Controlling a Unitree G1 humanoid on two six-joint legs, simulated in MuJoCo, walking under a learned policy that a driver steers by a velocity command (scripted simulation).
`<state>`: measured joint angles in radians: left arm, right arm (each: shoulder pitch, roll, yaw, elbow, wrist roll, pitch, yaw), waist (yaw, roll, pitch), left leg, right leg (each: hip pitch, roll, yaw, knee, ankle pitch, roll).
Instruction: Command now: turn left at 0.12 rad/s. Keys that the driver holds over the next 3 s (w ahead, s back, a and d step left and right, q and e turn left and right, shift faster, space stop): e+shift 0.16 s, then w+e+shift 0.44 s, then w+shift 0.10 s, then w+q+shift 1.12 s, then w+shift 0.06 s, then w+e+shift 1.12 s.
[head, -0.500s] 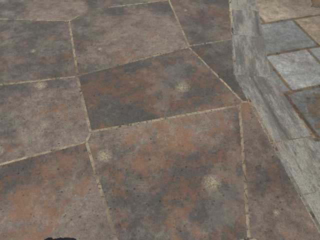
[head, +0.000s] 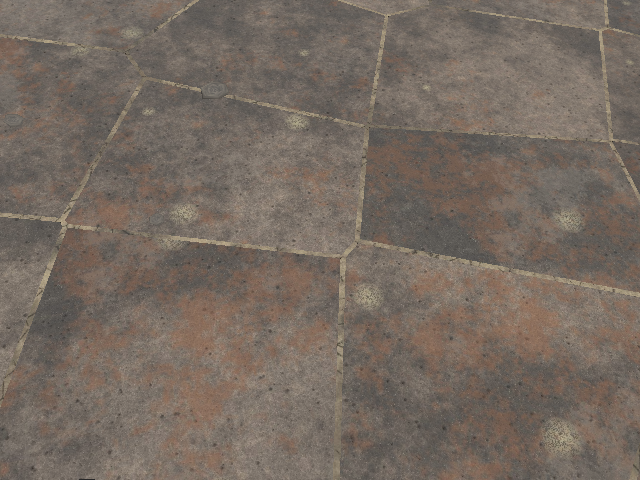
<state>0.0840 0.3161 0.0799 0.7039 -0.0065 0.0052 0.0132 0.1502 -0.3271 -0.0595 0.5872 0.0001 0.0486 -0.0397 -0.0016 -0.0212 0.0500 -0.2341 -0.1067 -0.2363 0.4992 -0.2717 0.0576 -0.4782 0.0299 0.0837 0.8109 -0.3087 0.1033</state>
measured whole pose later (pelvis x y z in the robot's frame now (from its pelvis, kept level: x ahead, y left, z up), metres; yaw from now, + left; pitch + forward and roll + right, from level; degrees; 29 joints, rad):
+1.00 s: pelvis +0.38 -0.25 -0.01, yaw -25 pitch +0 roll -1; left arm 0.34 0.27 0.04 0.81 0.03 -0.08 -0.02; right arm 0.36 -0.26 -0.03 0.86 -0.01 -0.03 0.04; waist -0.03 0.02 0.03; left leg -0.58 0.11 -0.04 1.27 -0.19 0.08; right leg -0.11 0.05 -0.17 0.43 -0.31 -0.08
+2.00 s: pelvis +1.24 -0.44 -0.01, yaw +24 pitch +3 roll -2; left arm 0.59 0.30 0.04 0.93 0.03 -0.10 -0.01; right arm -0.06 -0.31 0.00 0.60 -0.04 -0.03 0.09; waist 0.11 0.04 0.00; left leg -0.76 0.03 0.00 0.87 -0.07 0.11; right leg 0.13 0.00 -0.19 0.17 -0.34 0.03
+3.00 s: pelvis +2.15 -0.27 -0.03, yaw -24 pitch +2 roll +1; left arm 0.42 0.38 0.10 0.84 0.00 -0.06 -0.01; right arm 0.01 -0.28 0.02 0.59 -0.05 -0.09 -0.02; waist 0.11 -0.03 0.04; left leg -0.53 0.01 -0.03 0.60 -0.12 -0.03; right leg -0.05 0.17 0.27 0.86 -0.50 -0.14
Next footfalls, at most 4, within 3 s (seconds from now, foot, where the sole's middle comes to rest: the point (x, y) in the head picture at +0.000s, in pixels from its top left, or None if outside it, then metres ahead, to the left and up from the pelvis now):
0.10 right None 0.07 -0.15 -0.78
0.38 left None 0.09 0.10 -0.78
0.80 right None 0.34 -0.30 -0.78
1.26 left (477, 341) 0.77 -0.39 -0.78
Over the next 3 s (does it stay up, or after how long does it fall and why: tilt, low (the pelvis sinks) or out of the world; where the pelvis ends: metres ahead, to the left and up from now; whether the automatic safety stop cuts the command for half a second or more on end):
stays up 2.15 -0.27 -0.03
